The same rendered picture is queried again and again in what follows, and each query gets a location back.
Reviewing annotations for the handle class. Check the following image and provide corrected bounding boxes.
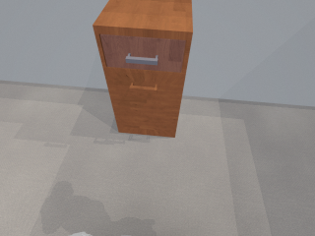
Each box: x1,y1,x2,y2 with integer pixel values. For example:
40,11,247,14
125,53,158,65
129,86,158,93

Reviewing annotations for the drawer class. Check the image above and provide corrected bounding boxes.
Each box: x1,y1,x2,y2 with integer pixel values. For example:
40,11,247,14
100,34,186,73

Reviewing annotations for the cabinet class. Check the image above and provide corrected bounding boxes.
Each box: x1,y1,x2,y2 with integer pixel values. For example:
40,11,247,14
93,0,193,138

